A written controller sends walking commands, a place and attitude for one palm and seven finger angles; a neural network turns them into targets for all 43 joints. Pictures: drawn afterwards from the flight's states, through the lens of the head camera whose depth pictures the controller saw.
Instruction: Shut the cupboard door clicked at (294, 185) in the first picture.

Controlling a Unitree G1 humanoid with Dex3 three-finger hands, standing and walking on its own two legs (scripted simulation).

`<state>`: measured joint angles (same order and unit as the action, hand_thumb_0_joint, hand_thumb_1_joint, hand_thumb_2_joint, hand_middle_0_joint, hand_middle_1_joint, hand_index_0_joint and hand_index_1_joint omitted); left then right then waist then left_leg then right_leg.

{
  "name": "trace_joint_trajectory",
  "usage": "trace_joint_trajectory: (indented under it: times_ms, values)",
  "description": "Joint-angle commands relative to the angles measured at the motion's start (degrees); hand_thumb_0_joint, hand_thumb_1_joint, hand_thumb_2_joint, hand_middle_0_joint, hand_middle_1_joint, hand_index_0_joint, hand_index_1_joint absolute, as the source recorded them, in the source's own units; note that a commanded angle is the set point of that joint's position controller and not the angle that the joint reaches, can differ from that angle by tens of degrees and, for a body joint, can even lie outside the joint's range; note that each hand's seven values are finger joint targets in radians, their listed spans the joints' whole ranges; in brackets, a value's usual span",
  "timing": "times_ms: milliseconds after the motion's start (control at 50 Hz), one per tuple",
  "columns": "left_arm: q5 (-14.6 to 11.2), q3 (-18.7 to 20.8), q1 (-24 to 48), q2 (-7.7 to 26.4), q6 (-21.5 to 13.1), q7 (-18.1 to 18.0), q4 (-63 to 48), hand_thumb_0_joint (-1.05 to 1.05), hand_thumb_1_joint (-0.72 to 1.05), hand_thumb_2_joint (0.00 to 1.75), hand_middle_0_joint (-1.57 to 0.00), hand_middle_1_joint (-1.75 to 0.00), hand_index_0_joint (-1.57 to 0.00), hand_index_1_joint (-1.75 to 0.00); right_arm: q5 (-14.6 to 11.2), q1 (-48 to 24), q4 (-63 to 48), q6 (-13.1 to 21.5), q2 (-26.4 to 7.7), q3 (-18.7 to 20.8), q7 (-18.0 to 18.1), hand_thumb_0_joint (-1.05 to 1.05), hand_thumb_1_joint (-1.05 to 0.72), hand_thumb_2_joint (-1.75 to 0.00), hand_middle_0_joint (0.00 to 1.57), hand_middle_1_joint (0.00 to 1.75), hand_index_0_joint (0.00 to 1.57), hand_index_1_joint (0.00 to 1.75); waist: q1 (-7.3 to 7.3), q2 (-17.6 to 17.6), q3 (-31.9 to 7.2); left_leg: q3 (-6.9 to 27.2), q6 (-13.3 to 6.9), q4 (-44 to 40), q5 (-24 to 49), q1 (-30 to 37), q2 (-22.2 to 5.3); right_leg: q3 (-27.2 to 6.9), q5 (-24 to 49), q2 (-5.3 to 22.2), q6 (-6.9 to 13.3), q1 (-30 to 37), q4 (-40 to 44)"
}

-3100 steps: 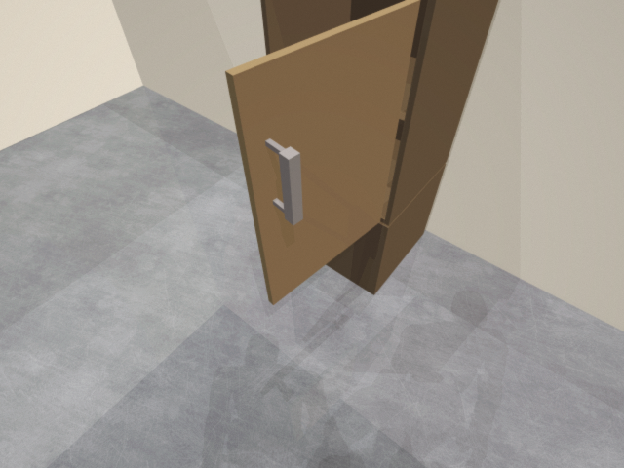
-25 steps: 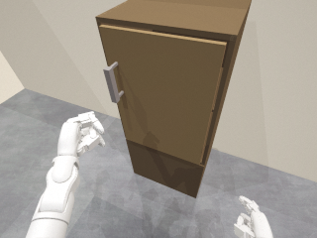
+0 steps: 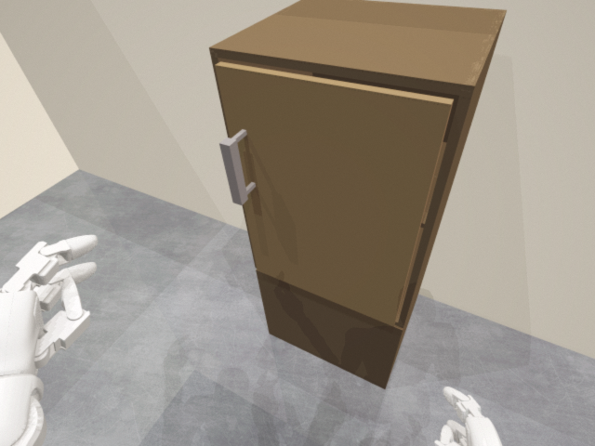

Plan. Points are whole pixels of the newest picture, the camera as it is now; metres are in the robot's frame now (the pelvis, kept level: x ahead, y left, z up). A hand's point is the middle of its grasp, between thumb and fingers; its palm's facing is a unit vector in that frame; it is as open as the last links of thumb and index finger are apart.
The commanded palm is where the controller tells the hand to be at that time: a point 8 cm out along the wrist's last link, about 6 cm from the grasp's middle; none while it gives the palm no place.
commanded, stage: draw the hand back to the body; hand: left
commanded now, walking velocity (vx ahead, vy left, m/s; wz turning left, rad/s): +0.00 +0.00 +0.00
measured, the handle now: (240, 167) +0.62 +0.20 +0.05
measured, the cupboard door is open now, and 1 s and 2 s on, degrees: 0 0 0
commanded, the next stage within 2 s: step back with the hand held close in 0.42 s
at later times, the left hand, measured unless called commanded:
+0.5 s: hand (67, 322) +0.19 +0.26 +0.16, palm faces +0.46 -0.79 -0.40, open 7.4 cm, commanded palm +0.14 +0.30 +0.17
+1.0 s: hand (32, 347) +0.16 +0.29 +0.16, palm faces +0.39 -0.78 -0.49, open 7.4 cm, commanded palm +0.10 +0.32 +0.17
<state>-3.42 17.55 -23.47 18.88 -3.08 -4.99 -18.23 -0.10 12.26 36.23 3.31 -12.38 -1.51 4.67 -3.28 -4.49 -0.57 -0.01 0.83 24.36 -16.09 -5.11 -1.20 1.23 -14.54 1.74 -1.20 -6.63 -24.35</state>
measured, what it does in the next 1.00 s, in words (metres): shifts its weight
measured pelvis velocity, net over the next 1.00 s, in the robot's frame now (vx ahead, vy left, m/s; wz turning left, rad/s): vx -0.05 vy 0.02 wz -0.02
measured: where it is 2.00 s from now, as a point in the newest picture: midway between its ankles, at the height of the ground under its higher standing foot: outside the picture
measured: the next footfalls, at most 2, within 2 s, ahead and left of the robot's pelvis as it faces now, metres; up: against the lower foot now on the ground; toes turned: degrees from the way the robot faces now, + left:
right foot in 1.98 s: -0.15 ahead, -0.13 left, +0.00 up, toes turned +9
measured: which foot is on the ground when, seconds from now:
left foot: down 0.00-1.00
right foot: down 0.00-1.00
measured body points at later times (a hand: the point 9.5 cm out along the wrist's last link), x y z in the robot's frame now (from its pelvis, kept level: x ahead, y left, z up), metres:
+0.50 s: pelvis +0.00 +0.00 +0.00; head -0.03 -0.03 +0.45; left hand +0.16 +0.30 +0.18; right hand +0.19 -0.22 -0.09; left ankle -0.03 +0.13 -0.74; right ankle -0.01 -0.13 -0.74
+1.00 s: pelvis -0.05 +0.02 -0.01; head -0.04 +0.02 +0.44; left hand +0.13 +0.32 +0.18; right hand +0.12 -0.23 -0.08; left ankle -0.03 +0.13 -0.74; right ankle -0.01 -0.13 -0.74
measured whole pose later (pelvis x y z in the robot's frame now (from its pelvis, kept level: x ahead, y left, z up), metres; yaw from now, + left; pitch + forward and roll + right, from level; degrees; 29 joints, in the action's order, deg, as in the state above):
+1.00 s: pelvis -0.05 +0.02 -0.01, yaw -1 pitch +0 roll +0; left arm -2.7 24.1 -31.0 24.4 -9.4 -8.1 -25.6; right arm -0.8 11.7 30.9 -1.4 -12.8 0.7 5.8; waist 0.6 -0.6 -0.6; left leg -2.0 -1.2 31.0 -14.8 -16.7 0.1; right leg -1.0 -11.5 3.0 -3.1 -17.9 -29.0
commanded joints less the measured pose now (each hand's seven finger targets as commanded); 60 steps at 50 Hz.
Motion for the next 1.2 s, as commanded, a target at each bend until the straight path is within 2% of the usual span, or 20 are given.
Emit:
trace_joint_trajectory:
  times_ms: [0, 20, 80, 200, 300, 460, 480, 520, 540, 560, 600, 740, 800, 900, 980, 1060, 1080, 1100, 1160, 1180]
  values:
    - [-0.6, 10.2, 1.4, 12.5, -4.3, -1.3, -15.2, 0.0, 0.9, 0.9, -0.23, -0.33, -0.23, -0.33, -0.4, -8.4, -10.2, 4.6, -5.2, 2.3, 0.4, 0.0, -0.9, -0.9, 0.2, 0.3, 0.2, 0.3, -0.81, 0.9, -4.5, -2.1, -1.5, -2.7, 16.9, -3.1, 0.6, 1.9, 14.6, -1.2, 1.3, 3.2, 1.5]
    - [-0.5, 11.1, 0.3, 12.7, -4.5, -1.4, -15.9, 0.0, 0.9, 0.9, -0.2, -0.3, -0.2, -0.3, -0.4, -8.4, -10.1, 4.7, -5.2, 2.5, 0.4, 0.0, -0.9, -0.9, 0.2, 0.3, 0.2, 0.3, -0.92, 1.1, -4.1, -2.1, -1.5, -2.6, 17.2, -3.0, 0.4, 1.9, 14.6, -1.4, 1.4, 2.7, 1.5]
    - [-0.2, 7.8, 2.7, 9.9, -4.1, -1.2, -13.3, 0.0, 0.9, 0.9, -0.2, -0.3, -0.2, -0.3, -0.4, -7.9, -9.3, 5.4, -5.9, 2.7, 0.7, 0.0, -0.9, -0.9, 0.2, 0.3, 0.2, 0.3, 0.22, 2.9, -0.6, -2.2, -1.9, -2.6, 15.0, -3.2, 0.4, 1.9, 12.5, -1.6, 1.0, -0.5, 2.8]
    - [0.1, 8.5, 4.8, 11.2, -4.4, -2.0, -14.9, 0.0, 0.9, 0.9, -0.2, -0.3, -0.2, -0.3, -0.2, -7.9, -9.3, 5.8, -6.0, 2.8, 1.1, 0.0, -0.9, -0.9, 0.2, 0.3, 0.2, 0.3, -0.34, 1.9, -4.5, -1.7, -2.0, -2.8, 14.5, -2.2, 0.8, 1.8, 11.6, -1.0, 1.3, 1.7, 1.6]
    - [0.0, 9.4, 4.5, 11.9, -4.4, -2.0, -15.6, 0.0, 0.9, 0.9, -0.2, -0.3, -0.2, -0.3, -0.2, -8.3, -9.3, 6.0, -5.3, 2.3, 1.2, 0.0, -0.9, -0.9, 0.2, 0.3, 0.2, 0.3, -0.65, -0.3, -2.9, -1.9, -1.7, -3.1, 13.4, -3.1, 0.9, 1.5, 11.1, -1.0, 1.4, 2.0, 2.0]
    - [-0.3, 9.4, 2.9, 11.1, -4.1, -1.6, -14.6, 0.0, 0.9, 0.9, -0.2, -0.3, -0.2, -0.3, -0.2, -8.3, -9.6, 5.6, -5.2, 2.3, 0.8, 0.0, -0.9, -0.9, 0.2, 0.3, 0.2, 0.3, -0.67, -0.2, -2.3, -2.2, -1.6, -3.0, 14.4, -3.0, 0.6, 1.5, 12.2, -1.3, 1.3, 1.5, 2.3]
    - [-0.3, 9.4, 2.0, 10.9, -4.0, -1.4, -13.7, 0.0, 0.9, 0.9, -0.2, -0.3, -0.2, -0.3, -0.2, -8.4, -9.3, 5.8, -5.4, 2.4, 0.9, 0.0, -0.9, -0.9, 0.2, 0.3, 0.2, 0.3, -0.62, 1.4, -1.4, -2.1, -1.7, -3.1, 14.4, -3.2, 0.4, 1.5, 12.1, -1.5, 1.3, 1.2, 2.9]
    - [-0.3, 9.1, 2.9, 10.8, -4.2, -1.4, -14.6, 0.0, 0.9, 0.9, -0.2, -0.3, -0.2, -0.3, -0.3, -8.3, -9.6, 5.5, -5.4, 2.5, 0.7, 0.0, -0.9, -0.9, 0.2, 0.3, 0.2, 0.3, -0.49, 1.4, -2.7, -2.1, -1.6, -3.2, 14.1, -2.9, 0.4, 1.5, 11.6, -1.3, 1.3, 1.8, 2.4]
    - [-0.1, 14.6, 8.6, 16.6, -6.5, -2.1, -16.9, 0.0, 0.9, 0.9, -0.2, -0.3, -0.2, -0.3, -0.8, -7.7, -11.2, 4.3, -7.1, 3.1, 0.5, 0.0, -0.9, -0.9, 0.2, 0.3, 0.2, 0.3, 1.91, 1.6, -1.2, -2.1, -2.8, 0.4, 9.7, -6.7, -0.8, -3.9, 14.7, 2.0, 2.0, -2.4, 5.1]
    - [-0.2, 12.5, 3.1, 13.7, -7.1, -2.0, -12.4, 0.0, 0.9, 0.9, -0.2, -0.3, -0.2, -0.3, -0.5, -7.2, -10.1, 3.6, -6.5, 3.2, 0.6, 0.0, -0.9, -0.9, 0.2, 0.3, 0.2, 0.3, 2.3, 5.5, -2.5, -1.1, -2.7, 2.1, 9.2, -6.6, -0.3, -4.3, 15.8, 3.7, 2.6, -2.6, 5.1]
    - [0.2, 10.9, 0.2, 12.6, -7.9, -2.0, -12.4, 0.0, 0.9, 0.9, -0.2, -0.3, -0.2, -0.3, -0.4, -7.3, -10.2, 2.3, -6.4, 3.6, 0.4, 0.0, -0.9, -0.9, 0.2, 0.3, 0.2, 0.3, 2.63, 6.5, -4.0, -1.3, -2.4, 4.0, 10.2, -6.7, -0.1, -5.2, 18.8, 5.5, 3.2, -3.5, 4.5]
    - [0.0, 12.8, -3.6, 14.8, -8.8, -3.3, -16.9, 0.0, 0.9, 0.9, -0.2, -0.3, -0.2, -0.3, -0.7, -7.4, -12.8, -0.9, -7.4, 4.6, 1.1, 0.0, -0.9, -0.9, 0.2, 0.3, 0.2, 0.3, 2.78, 1.6, -9.4, 0.0, -1.9, 1.2, 23.7, -7.7, -2.7, -1.8, 25.8, 2.5, 1.3, -0.5, -3.3]
    - [-0.1, 14.0, -4.8, 15.6, -8.9, -3.7, -17.9, 0.0, 0.9, 0.9, -0.2, -0.3, -0.2, -0.3, -0.7, -7.1, -13.7, -1.8, -7.4, 4.6, 1.5, 0.0, -0.9, -0.9, 0.2, 0.3, 0.2, 0.3, 2.69, 1.4, -10.0, 0.9, -1.9, 0.2, 24.3, -10.8, -3.4, -1.4, 25.9, 1.7, 1.0, 1.6, -5.4]
    - [0.1, 14.1, -6.9, 15.0, -9.5, -4.2, -18.5, 0.0, 0.9, 0.9, -0.2, -0.3, -0.2, -0.3, -0.8, -6.4, -14.5, -1.9, -7.6, 4.6, 1.5, 0.0, -0.9, -0.9, 0.2, 0.3, 0.2, 0.3, 2.83, -0.6, -8.4, 1.8, -2.8, -1.8, 14.8, -18.0, -4.2, -1.9, 20.6, 1.1, 0.5, 2.6, -7.1]
    - [0.7, 15.3, -6.2, 15.8, -10.5, -4.6, -18.2, 0.0, 0.9, 0.9, -0.2, -0.3, -0.2, -0.3, -0.7, -5.7, -14.3, -1.0, -8.4, 4.9, 1.4, 0.0, -0.9, -0.9, 0.2, 0.3, 0.2, 0.3, 2.93, -1.4, -5.9, 3.0, -4.2, -4.2, -1.2, -27.4, -4.8, -3.0, 14.3, 0.0, 0.1, 4.5, -8.0]
    - [1.6, 14.3, -4.3, 14.2, -12.0, -4.9, -19.0, 0.0, 0.9, 0.9, -0.2, -0.3, -0.2, -0.3, -0.9, -4.7, -14.2, 0.5, -8.2, 4.6, 1.2, 0.0, -0.9, -0.9, 0.2, 0.3, 0.2, 0.3, 3.47, -2.3, -3.5, 4.7, -5.5, -5.9, -16.2, -36.0, -5.2, -3.3, 7.6, -0.6, 0.1, 5.7, -9.9]
    - [1.9, 15.6, -3.6, 15.8, -12.4, -5.0, -18.6, 0.0, 0.9, 0.9, -0.2, -0.3, -0.2, -0.3, -0.6, -4.9, -14.0, 0.9, -8.7, 4.8, 1.5, 0.0, -0.9, -0.9, 0.2, 0.3, 0.2, 0.3, 3.35, -2.3, -2.8, 5.1, -5.8, -6.2, -18.6, -37.2, -5.5, -3.7, 5.6, -1.0, 0.0, 5.3, -9.6]
    - [2.0, 14.1, -2.8, 14.0, -12.8, -5.0, -19.0, 0.0, 0.9, 0.9, -0.2, -0.3, -0.2, -0.3, -0.7, -4.4, -13.9, 1.3, -8.1, 4.5, 1.5, 0.0, -0.9, -0.9, 0.2, 0.3, 0.2, 0.3, 3.62, -1.7, -2.6, 5.3, -5.8, -5.6, -19.4, -38.1, -5.4, -3.7, 4.6, -0.8, 0.1, 5.2, -9.9]
    - [2.4, 14.0, -1.4, 14.1, -13.6, -5.4, -18.6, 0.0, 0.9, 0.9, -0.2, -0.3, -0.2, -0.3, -0.4, -3.5, -13.0, 2.6, -8.1, 4.7, 1.2, 0.0, -0.9, -0.9, 0.2, 0.3, 0.2, 0.3, 3.72, 0.8, -2.3, 4.1, -5.4, -1.3, -20.5, -36.6, -3.8, -6.7, -1.0, 0.6, 0.9, 0.8, -6.3]
    - [2.5, 15.0, -0.5, 15.8, -13.9, -5.5, -19.8, 0.0, 0.9, 0.9, -0.2, -0.3, -0.2, -0.3, -0.2, -3.4, -12.6, 3.0, -8.5, 4.9, 1.2, 0.0, -0.9, -0.9, 0.2, 0.3, 0.2, 0.3, 3.77, 1.7, -2.8, 3.9, -4.9, 0.1, -19.9, -34.5, -3.0, -7.8, -3.9, 1.2, 1.3, -1.6, -4.0]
